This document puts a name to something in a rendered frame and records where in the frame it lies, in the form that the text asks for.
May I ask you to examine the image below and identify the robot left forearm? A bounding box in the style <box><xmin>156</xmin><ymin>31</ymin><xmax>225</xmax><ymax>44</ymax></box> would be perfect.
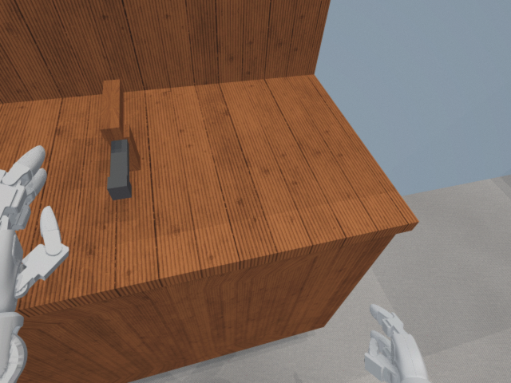
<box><xmin>0</xmin><ymin>312</ymin><xmax>28</xmax><ymax>383</ymax></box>

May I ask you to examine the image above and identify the counter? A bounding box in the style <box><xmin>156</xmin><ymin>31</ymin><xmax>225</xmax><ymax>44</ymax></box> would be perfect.
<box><xmin>0</xmin><ymin>0</ymin><xmax>419</xmax><ymax>383</ymax></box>

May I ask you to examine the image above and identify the tap lever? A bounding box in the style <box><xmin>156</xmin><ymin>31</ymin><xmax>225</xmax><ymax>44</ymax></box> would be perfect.
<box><xmin>107</xmin><ymin>139</ymin><xmax>132</xmax><ymax>200</ymax></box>

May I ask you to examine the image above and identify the left robot hand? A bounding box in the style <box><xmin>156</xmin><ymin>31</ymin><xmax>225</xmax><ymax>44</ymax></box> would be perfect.
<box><xmin>0</xmin><ymin>145</ymin><xmax>69</xmax><ymax>313</ymax></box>

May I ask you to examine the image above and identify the right robot hand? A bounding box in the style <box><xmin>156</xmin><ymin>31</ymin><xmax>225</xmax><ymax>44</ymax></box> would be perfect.
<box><xmin>365</xmin><ymin>304</ymin><xmax>429</xmax><ymax>383</ymax></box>

